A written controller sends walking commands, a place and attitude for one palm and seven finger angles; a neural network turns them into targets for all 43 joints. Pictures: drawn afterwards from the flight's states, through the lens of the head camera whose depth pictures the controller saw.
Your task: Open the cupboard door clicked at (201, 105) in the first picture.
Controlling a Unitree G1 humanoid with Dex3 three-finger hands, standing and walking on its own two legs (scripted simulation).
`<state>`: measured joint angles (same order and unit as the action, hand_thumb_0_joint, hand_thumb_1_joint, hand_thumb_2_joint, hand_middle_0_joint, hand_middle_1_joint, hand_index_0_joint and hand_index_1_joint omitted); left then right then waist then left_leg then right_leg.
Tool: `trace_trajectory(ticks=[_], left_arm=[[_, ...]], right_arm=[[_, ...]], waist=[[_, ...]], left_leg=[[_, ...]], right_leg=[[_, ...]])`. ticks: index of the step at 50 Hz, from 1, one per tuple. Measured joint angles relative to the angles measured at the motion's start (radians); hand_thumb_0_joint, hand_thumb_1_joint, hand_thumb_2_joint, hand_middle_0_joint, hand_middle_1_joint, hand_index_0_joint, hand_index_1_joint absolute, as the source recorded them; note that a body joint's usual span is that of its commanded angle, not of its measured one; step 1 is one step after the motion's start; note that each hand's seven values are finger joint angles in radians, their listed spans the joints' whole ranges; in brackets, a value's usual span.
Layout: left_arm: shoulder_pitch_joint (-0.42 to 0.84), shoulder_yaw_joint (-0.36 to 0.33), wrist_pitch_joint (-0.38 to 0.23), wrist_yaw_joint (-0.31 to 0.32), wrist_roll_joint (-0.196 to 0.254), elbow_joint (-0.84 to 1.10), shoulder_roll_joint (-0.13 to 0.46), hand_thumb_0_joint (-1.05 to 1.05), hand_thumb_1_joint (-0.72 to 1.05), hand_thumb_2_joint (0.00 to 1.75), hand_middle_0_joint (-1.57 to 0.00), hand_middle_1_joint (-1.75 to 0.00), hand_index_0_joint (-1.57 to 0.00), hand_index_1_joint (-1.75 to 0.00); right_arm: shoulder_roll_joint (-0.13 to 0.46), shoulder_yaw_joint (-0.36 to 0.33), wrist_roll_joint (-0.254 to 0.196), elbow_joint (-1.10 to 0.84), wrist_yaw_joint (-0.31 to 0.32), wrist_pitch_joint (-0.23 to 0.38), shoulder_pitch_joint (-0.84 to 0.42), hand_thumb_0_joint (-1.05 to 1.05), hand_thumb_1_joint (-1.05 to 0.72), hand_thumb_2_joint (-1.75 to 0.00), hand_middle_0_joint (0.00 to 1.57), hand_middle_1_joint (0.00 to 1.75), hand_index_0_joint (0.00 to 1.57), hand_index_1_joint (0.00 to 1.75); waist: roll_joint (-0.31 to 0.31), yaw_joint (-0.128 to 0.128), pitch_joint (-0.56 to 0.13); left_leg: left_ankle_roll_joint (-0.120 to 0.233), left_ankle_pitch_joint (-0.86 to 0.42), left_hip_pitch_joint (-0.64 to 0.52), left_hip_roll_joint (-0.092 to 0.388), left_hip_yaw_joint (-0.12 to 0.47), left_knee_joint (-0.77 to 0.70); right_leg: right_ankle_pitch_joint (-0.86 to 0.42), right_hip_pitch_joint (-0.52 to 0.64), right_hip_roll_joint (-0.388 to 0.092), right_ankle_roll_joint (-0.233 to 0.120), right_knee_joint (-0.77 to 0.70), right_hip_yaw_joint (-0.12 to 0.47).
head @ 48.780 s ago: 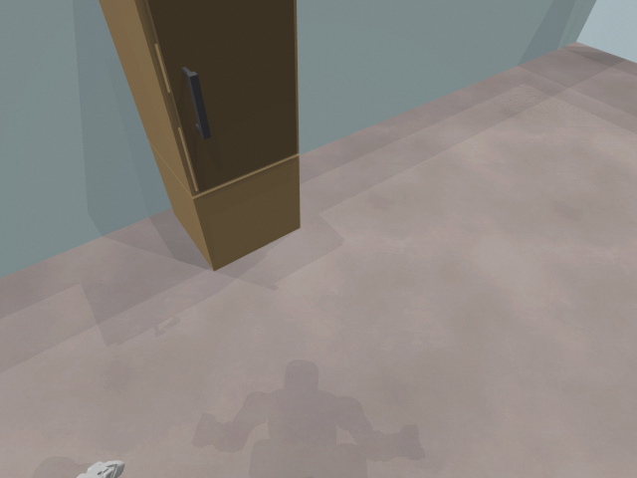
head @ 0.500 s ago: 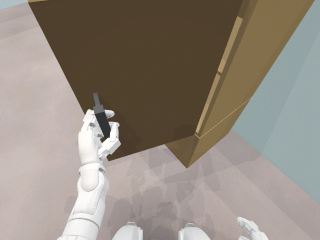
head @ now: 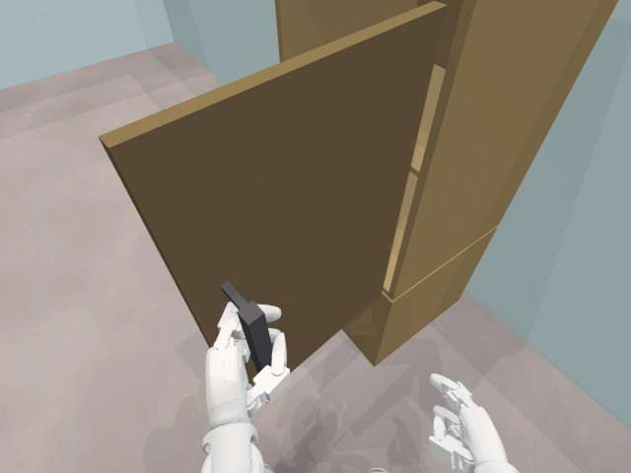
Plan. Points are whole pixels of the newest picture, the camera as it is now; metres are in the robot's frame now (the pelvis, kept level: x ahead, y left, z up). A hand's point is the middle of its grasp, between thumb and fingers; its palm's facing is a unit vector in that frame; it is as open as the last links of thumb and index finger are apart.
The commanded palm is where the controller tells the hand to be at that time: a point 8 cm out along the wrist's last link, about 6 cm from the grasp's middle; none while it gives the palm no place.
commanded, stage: open thumb and fingers to let go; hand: left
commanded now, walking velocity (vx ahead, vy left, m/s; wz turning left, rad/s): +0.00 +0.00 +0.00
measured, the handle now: (250, 335) +0.29 +0.10 +0.03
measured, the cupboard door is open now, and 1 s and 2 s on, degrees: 95 91 96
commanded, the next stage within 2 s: slide the hand sideways off the handle in 0.88 s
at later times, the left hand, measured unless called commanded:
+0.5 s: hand (272, 355) +0.26 +0.06 +0.03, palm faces +0.35 -0.94 -0.03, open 11.1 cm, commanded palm +0.21 +0.10 +0.04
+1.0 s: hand (268, 357) +0.26 +0.07 +0.04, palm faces +0.26 -0.96 -0.03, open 14.9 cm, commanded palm +0.21 +0.10 +0.04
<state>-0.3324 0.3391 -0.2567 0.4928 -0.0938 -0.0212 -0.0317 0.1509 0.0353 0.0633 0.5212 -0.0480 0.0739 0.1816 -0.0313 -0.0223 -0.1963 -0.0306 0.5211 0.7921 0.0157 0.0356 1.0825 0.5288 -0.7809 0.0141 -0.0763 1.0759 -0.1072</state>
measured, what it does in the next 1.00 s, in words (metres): stands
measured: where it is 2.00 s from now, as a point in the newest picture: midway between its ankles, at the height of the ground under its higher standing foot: outside the picture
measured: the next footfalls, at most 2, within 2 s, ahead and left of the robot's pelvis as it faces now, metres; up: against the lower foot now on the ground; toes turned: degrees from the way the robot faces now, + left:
none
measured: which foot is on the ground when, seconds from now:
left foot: down 0.00-1.00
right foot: down 0.00-1.00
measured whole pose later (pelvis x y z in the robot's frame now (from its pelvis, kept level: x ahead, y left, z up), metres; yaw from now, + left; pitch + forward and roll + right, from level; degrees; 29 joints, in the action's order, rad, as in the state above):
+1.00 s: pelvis -0.01 +0.01 -0.01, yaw +0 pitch +14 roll +0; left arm -0.23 0.32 -0.27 0.53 -0.10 -0.08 -0.05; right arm 0.18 0.02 0.07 0.53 -0.02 0.08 0.18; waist -0.04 0.00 -0.19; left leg -0.02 0.53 0.85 0.00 0.04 1.13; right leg 0.53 -0.83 0.00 -0.06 1.11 -0.11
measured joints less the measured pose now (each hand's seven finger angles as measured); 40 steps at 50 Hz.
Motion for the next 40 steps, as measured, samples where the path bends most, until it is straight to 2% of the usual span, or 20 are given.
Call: trace_trajectory(ticks=[3,7,13,20,29,34,40], left_arm=[[-0.004,-0.013,-0.002,0.01,-0.001,0.001,-0.006,0.01,0.68,0.74,-0.32,-1.3,-0.4,-1.35],[0.056,-0.06,-0.016,0.042,0.002,-0.043,-0.033,0.0,0.67,0.78,-0.34,-1.31,-0.4,-1.35],[0.068,-0.109,-0.037,0.038,0.007,-0.04,-0.051,0.0,0.56,0.75,-0.36,-1.31,-0.38,-1.32],[0.058,-0.091,-0.071,0.032,0.0,-0.036,-0.044,0.01,0.25,0.62,-0.33,-1.27,-0.36,-1.28],[0.076,-0.085,-0.063,0.042,0.007,-0.051,-0.044,0.0,-0.27,0.4,-0.31,-1.21,-0.32,-1.21],[0.073,-0.067,-0.06,0.041,-0.001,-0.053,-0.037,-0.01,-0.41,0.34,-0.28,-1.09,-0.3,-1.09],[0.073,-0.04,-0.048,0.04,-0.008,-0.055,-0.027,-0.01,-0.48,0.32,-0.24,-0.85,-0.28,-0.86]], right_arm=[[0.013,-0.004,0.004,-0.003,0.008,0.007,0.004,0.01,-0.9,-0.9,0.2,0.3,0.2,0.3],[0.032,-0.018,0.011,0.018,0.027,0.012,0.0,0.01,-0.9,-0.9,0.2,0.3,0.2,0.3],[0.045,-0.035,0.011,0.033,0.037,0.01,0.016,0.01,-0.9,-0.9,0.2,0.3,0.2,0.3],[0.052,-0.04,0.012,0.034,0.043,0.019,0.032,0.01,-0.9,-0.9,0.2,0.3,0.2,0.3],[0.04,-0.035,0.009,0.033,0.045,0.021,0.035,0.01,-0.9,-0.9,0.2,0.3,0.2,0.3],[0.034,-0.028,0.009,0.024,0.041,0.022,0.031,0.01,-0.9,-0.9,0.2,0.3,0.2,0.3],[0.029,-0.022,0.007,0.012,0.035,0.021,0.019,0.01,-0.9,-0.9,0.2,0.3,0.2,0.3]], waist=[[-0.003,-0.002,-0.002],[0.002,0.01,-0.001],[0.009,0.02,0.005],[-0.003,0.015,0.016],[-0.005,0.017,0.013],[-0.003,0.017,0.01],[-0.002,0.016,0.005]], left_leg=[[-0.008,0.001,0.002,0.0,0.007,0.002],[-0.015,-0.001,0.03,-0.005,0.017,0.015],[-0.021,-0.011,0.049,-0.011,0.024,0.009],[-0.018,-0.012,0.067,-0.015,0.025,0.014],[-0.015,-0.006,0.07,-0.016,0.014,0.02],[-0.008,-0.003,0.064,-0.016,0.011,0.023],[0.002,0.005,0.06,-0.015,0.007,0.033]], right_leg=[[0.007,-0.002,0.0,-0.008,0.007,-0.007],[0.016,-0.03,-0.005,-0.017,0.03,-0.017],[0.016,-0.052,-0.011,-0.025,0.037,-0.024],[0.017,-0.069,-0.015,-0.026,0.043,-0.025],[0.017,-0.074,-0.017,-0.015,0.047,-0.013],[0.015,-0.065,-0.016,-0.007,0.041,-0.01],[0.013,-0.058,-0.014,0.002,0.039,-0.005]])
